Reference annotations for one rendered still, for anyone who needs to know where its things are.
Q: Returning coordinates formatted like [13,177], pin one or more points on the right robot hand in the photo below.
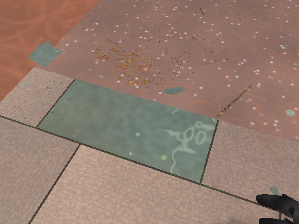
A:
[284,204]

